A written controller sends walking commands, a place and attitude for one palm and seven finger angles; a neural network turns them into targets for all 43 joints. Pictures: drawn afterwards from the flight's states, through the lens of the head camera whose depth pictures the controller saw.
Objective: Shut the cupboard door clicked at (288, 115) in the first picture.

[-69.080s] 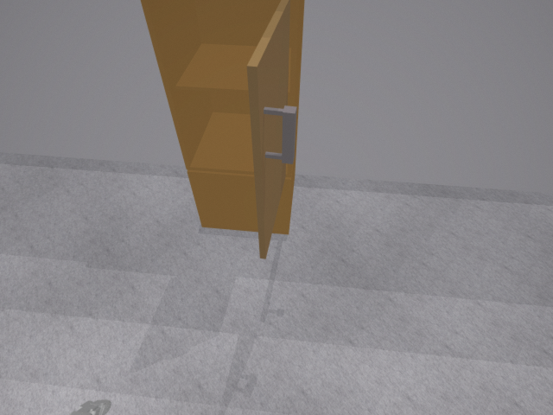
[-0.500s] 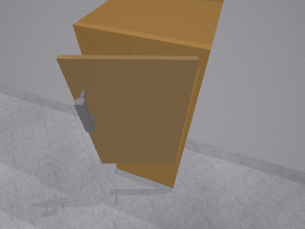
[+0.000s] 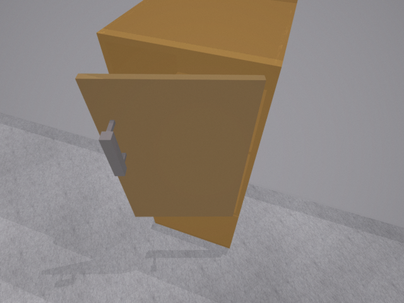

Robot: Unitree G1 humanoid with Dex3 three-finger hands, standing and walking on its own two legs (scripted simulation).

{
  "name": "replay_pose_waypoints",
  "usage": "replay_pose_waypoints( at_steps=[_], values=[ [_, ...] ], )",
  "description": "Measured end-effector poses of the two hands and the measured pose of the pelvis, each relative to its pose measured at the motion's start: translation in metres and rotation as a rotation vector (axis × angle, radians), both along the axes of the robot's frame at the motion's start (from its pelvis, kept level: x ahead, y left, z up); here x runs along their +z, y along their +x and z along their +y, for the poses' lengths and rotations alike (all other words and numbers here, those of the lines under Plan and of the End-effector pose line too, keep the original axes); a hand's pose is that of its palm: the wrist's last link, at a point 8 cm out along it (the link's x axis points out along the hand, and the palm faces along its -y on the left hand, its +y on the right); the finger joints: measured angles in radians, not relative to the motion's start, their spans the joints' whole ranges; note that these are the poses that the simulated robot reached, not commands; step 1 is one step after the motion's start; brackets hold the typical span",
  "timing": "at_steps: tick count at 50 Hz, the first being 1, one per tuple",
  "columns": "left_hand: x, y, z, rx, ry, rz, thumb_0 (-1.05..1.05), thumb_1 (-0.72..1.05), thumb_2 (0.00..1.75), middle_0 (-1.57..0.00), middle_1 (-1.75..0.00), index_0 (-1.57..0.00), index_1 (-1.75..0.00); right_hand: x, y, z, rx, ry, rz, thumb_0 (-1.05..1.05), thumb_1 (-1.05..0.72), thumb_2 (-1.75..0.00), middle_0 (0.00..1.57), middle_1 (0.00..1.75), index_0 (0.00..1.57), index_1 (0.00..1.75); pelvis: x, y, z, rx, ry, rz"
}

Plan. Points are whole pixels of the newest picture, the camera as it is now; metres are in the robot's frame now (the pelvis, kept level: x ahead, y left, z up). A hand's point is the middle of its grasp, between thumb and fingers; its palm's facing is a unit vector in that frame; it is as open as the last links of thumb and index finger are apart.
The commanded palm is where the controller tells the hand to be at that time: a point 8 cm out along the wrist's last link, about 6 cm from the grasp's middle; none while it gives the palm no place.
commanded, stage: look again from close up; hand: left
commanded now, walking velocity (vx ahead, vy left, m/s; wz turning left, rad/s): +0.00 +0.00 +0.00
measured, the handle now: (116, 148) +0.43 +0.24 +0.04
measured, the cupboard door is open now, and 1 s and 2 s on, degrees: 19 19 19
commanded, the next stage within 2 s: raise the hand and make a fist in 0.16 s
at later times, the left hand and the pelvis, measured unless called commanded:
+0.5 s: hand (108, 269) +0.18 +0.19 -0.01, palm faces +0.17 -0.98 -0.04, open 6.9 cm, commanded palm +0.10 +0.23 -0.06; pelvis -0.05 +0.01 -0.04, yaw +2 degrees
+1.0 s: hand (103, 299) +0.13 +0.19 -0.03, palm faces +0.02 -1.00 -0.01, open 4.6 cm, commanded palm +0.10 +0.25 -0.02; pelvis -0.09 +0.03 -0.08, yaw +2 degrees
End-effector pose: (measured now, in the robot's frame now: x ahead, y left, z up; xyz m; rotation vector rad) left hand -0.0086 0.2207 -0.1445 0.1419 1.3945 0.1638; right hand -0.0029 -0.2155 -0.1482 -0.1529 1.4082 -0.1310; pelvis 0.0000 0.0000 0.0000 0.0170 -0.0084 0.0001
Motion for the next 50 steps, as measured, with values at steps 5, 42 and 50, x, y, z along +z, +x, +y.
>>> replay_pose_waypoints(
  at_steps=[5, 42, 50],
  values=[
    [-0.001, -0.003, -0.001, 0.001, -0.009, 0.007, 0.0, 0.91, 0.9, -0.2, -0.3, -0.2, -0.3, 0.0, -0.005, 0.004, -0.005, 0.003, 0.008, 0.01, -0.91, -0.9, 0.2, 0.3, 0.2, 0.3, 0.0, -0.001, 0.002, -0.001, 0.0, 0.0],
    [0.117, 0.086, 0.024, -0.094, -0.018, -1.488, 0.02, 0.9, 0.9, -0.56, -0.69, -0.56, -0.69, 0.007, 0.134, 0.036, 0.291, 0.004, -0.925, 0.01, -0.9, -0.9, 0.2, 0.3, 0.2, 0.3, -0.102, -0.094, 0.017, 0.058, -0.062, 0.199],
    [0.118, 0.121, 0.023, -0.15, -0.128, -1.306, 0.01, 0.9, 0.9, -0.71, -0.85, -0.71, -0.85, -0.009, 0.083, 0.049, 0.186, 0.03, -0.741, 0.02, -0.9, -0.9, 0.2, 0.3, 0.21, 0.3, -0.084, -0.085, 0.031, 0.04, -0.063, 0.199]
  ],
)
